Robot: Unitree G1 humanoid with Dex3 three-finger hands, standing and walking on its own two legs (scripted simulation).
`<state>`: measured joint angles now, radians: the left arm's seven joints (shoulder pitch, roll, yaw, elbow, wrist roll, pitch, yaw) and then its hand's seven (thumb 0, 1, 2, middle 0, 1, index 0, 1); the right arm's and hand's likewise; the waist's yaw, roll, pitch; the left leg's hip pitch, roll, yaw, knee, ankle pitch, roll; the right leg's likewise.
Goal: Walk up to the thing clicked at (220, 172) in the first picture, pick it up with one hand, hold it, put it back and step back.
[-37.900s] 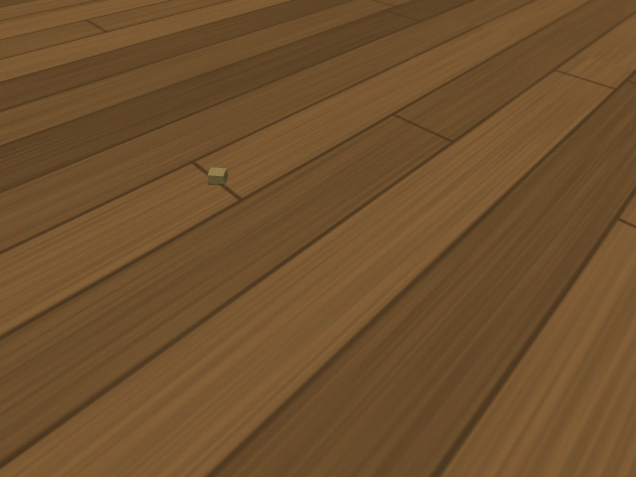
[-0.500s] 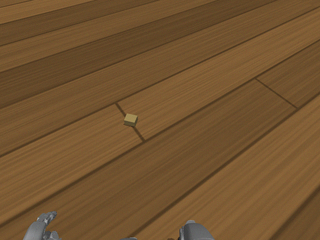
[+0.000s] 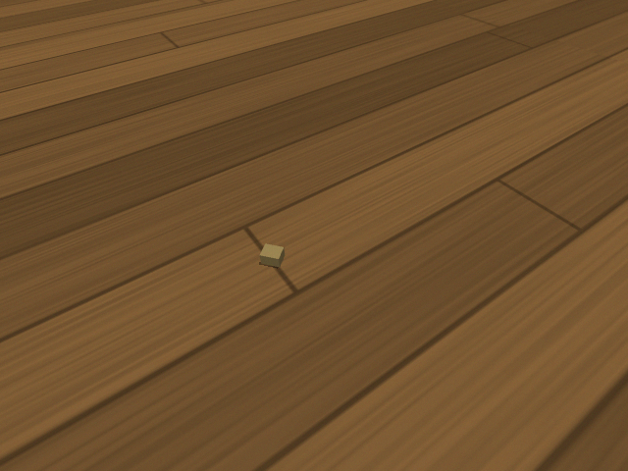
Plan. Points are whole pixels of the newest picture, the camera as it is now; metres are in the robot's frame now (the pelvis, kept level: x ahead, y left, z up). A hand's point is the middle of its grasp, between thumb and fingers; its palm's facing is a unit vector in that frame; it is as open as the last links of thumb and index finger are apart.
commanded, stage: step back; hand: left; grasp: from above
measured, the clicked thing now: (272, 255) +1.07 +0.25 -0.74
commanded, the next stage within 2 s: stand in 0.84 s
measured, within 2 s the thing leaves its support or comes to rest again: neither
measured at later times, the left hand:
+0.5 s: hand out of the picture +0.14 +0.25 -0.14, palm faces +0.01 -0.93 -0.37, open 7.4 cm
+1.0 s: hand out of the picture +0.15 +0.26 -0.14, palm faces +0.01 -0.94 -0.34, open 7.4 cm
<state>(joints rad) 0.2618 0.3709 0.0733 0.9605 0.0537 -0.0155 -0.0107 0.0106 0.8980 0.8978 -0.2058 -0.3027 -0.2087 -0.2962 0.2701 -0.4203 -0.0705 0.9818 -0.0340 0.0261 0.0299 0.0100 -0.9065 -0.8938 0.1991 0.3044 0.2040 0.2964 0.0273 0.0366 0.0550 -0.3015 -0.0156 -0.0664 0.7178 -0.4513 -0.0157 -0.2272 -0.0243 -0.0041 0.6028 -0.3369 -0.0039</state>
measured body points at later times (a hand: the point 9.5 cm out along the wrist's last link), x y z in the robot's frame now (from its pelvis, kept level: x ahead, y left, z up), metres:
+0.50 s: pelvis +0.03 +0.00 +0.00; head +0.04 -0.01 +0.45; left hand +0.13 +0.30 -0.11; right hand +0.10 -0.32 -0.13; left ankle +0.03 +0.12 -0.72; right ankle +0.07 -0.13 -0.73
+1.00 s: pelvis +0.06 +0.01 +0.02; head +0.07 +0.01 +0.47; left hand +0.15 +0.31 -0.11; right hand +0.17 -0.29 -0.11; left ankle +0.04 +0.13 -0.73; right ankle +0.07 -0.13 -0.73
